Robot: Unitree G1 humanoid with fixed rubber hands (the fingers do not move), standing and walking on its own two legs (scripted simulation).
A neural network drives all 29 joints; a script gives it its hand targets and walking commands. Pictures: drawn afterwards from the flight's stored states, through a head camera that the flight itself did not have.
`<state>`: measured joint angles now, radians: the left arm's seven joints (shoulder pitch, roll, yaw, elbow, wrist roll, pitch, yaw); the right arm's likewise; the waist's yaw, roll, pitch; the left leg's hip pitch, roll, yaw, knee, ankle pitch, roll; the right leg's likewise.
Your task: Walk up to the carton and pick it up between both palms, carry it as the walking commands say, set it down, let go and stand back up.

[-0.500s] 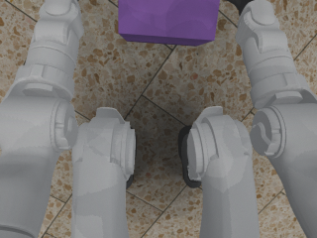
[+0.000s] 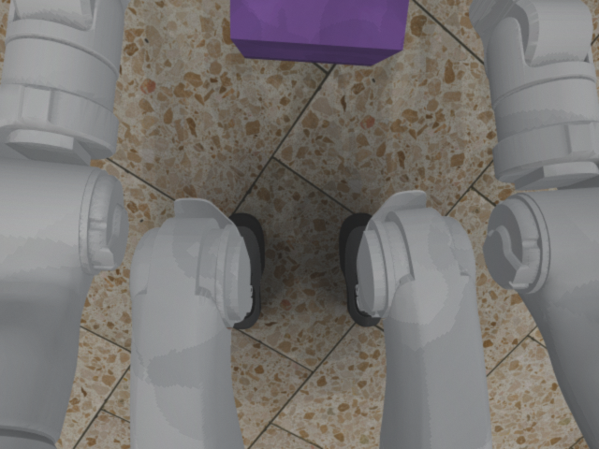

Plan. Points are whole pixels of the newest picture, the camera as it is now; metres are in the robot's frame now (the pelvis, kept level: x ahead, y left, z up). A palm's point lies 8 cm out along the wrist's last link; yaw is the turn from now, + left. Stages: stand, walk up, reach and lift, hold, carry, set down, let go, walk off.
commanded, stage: set down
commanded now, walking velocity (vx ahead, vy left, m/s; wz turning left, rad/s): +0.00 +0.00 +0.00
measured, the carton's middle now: out of the picture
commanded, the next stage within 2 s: let go in 1.10 s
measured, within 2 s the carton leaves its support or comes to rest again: neither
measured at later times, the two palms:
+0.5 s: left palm out of the picture +0.59 +0.18 +0.02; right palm out of the picture +0.56 -0.17 +0.02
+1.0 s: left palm out of the picture +0.59 +0.18 +0.17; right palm out of the picture +0.56 -0.18 +0.16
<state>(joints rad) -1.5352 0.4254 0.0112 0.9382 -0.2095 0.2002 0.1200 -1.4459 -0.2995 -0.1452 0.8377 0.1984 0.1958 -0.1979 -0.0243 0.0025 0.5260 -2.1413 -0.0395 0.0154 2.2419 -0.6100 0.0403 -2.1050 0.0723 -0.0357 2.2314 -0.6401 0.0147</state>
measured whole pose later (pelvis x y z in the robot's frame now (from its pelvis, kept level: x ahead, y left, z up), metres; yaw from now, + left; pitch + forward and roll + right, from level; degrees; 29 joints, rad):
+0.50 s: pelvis -0.01 +0.00 +0.12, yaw +1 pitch +30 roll -2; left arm -1.55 0.46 0.09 0.77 -0.18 0.39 0.10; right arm -1.45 -0.31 -0.18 0.61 0.18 0.41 -0.22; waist -0.03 0.02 0.53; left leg -1.82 -0.05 -0.01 1.82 -0.52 0.03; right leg -1.79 0.07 -0.01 1.81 -0.54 0.01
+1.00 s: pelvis +0.00 +0.00 +0.26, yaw +2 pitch +27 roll -1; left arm -1.51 0.45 0.12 0.74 -0.13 0.44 0.06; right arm -1.41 -0.32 -0.20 0.59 0.14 0.46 -0.18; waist -0.05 0.01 0.52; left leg -1.40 -0.06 -0.02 1.28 -0.35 0.03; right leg -1.38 0.06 0.02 1.27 -0.37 0.01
